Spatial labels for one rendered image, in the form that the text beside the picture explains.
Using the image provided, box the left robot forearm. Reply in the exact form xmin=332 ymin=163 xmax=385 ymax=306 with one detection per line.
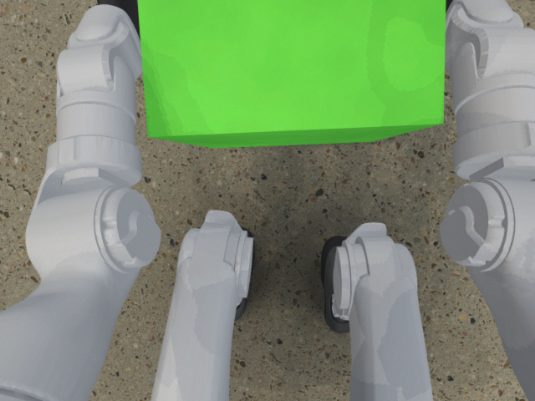
xmin=25 ymin=4 xmax=143 ymax=259

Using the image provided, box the right robot forearm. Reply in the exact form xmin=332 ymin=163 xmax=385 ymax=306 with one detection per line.
xmin=445 ymin=0 xmax=535 ymax=182

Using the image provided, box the carton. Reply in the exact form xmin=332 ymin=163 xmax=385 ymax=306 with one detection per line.
xmin=137 ymin=0 xmax=446 ymax=149

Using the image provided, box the right robot upper arm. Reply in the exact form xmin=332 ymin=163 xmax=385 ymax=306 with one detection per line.
xmin=440 ymin=178 xmax=535 ymax=401

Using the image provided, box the left robot thigh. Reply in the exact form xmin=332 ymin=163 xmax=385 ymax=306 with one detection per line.
xmin=150 ymin=222 xmax=253 ymax=401

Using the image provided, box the left robot hand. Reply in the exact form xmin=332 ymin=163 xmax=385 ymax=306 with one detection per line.
xmin=97 ymin=0 xmax=140 ymax=38

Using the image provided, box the left robot upper arm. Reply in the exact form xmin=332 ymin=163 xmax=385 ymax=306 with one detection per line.
xmin=0 ymin=185 xmax=161 ymax=401

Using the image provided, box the right robot foot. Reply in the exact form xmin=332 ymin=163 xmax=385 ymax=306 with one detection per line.
xmin=321 ymin=236 xmax=350 ymax=333

